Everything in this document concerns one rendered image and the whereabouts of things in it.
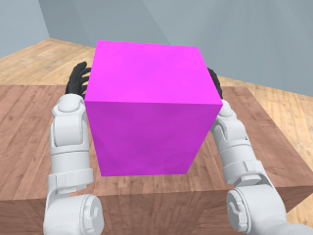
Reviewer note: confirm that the robot right forearm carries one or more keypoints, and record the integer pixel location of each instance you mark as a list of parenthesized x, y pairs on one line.
[(240, 166)]

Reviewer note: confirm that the pedestal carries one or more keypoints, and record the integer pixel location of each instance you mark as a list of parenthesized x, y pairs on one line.
[(194, 203)]

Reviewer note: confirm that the left robot hand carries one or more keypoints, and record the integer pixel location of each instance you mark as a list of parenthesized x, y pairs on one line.
[(75, 81)]

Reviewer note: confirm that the left robot upper arm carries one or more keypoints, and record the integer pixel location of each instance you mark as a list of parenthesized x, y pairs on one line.
[(75, 215)]

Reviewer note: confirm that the carton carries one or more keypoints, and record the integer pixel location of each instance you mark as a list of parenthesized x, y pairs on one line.
[(149, 107)]

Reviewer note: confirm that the right robot hand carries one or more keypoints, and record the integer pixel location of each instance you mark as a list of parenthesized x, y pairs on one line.
[(216, 82)]

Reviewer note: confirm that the robot left forearm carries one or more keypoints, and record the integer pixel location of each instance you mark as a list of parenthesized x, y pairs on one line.
[(69, 150)]

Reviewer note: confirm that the right robot upper arm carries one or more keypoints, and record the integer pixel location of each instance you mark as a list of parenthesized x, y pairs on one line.
[(258, 210)]

